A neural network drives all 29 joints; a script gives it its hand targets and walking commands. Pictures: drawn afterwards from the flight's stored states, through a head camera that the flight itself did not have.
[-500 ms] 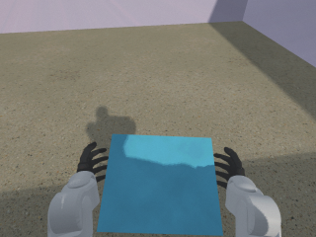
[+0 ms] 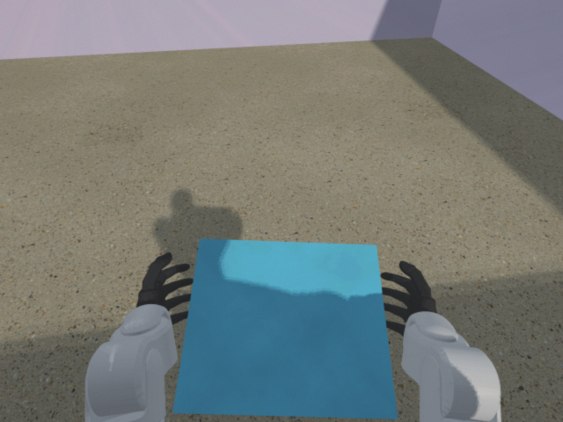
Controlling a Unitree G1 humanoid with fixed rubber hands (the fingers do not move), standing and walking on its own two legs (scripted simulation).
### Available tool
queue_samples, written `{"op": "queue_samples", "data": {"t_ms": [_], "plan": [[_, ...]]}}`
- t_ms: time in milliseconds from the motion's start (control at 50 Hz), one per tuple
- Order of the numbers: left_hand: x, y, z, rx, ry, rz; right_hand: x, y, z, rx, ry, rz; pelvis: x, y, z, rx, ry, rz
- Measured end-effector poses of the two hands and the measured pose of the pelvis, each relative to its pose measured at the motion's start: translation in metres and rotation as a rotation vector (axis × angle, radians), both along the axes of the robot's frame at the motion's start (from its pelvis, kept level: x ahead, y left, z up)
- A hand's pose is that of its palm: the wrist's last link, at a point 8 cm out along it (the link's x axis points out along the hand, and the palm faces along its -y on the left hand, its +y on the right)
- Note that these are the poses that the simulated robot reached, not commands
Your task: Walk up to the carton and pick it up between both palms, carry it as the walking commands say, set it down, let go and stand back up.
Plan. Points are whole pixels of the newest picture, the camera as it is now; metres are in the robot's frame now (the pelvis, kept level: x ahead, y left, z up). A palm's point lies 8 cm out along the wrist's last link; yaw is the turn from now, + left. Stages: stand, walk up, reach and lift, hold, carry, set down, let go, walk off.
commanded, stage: hold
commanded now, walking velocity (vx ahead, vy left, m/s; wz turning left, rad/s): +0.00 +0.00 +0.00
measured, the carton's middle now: (284, 331) +0.27 +0.00 +0.01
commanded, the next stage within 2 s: set down in 0.84 s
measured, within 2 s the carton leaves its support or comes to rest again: neither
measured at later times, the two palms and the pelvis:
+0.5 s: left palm (189, 276) +0.33 +0.14 +0.08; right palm (416, 316) +0.27 -0.18 +0.06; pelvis +0.00 +0.01 +0.01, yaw -2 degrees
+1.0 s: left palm (189, 275) +0.33 +0.14 +0.07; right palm (411, 314) +0.28 -0.17 +0.05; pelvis +0.01 +0.02 +0.01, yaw -2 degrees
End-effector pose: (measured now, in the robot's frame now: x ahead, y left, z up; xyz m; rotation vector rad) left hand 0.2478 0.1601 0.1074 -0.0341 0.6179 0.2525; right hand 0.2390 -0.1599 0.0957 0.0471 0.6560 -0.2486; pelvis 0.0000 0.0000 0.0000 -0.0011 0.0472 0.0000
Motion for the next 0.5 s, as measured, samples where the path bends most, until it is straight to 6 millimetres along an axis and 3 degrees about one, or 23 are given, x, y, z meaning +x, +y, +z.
{"op": "queue_samples", "data": {"t_ms": [40,100,140,180,260,380,500], "plan": [[0.005,0.0,-0.006,0.027,0.006,-0.017,0.005,-0.001,-0.006,-0.017,-0.002,0.02,-0.002,0.0,0.002,0.001,-0.032,-0.007],[0.024,-0.005,-0.045,0.089,0.092,-0.093,0.022,-0.008,-0.042,-0.099,0.073,0.063,-0.006,0.0,0.006,0.002,-0.077,-0.017],[0.026,-0.01,-0.067,0.051,0.122,-0.133,0.018,-0.014,-0.061,-0.127,0.095,0.058,-0.004,0.002,0.007,0.0,-0.079,-0.021],[0.031,-0.016,-0.076,0.007,0.128,-0.167,0.007,-0.02,-0.071,-0.134,0.106,0.027,-0.001,0.003,0.008,-0.002,-0.075,-0.021],[0.047,-0.022,-0.065,0.014,0.044,-0.202,0.001,-0.023,-0.069,-0.123,0.078,-0.006,0.002,0.006,0.009,-0.005,-0.075,-0.031],[0.064,-0.019,-0.039,0.096,-0.048,-0.216,0.018,-0.015,-0.047,-0.118,0.005,-0.024,0.002,0.01,0.009,-0.009,-0.095,-0.032],[0.078,-0.022,-0.028,0.116,-0.059,-0.223,0.03,-0.016,-0.037,-0.092,-0.009,-0.066,0.004,0.013,0.01,-0.01,-0.103,-0.031]]}}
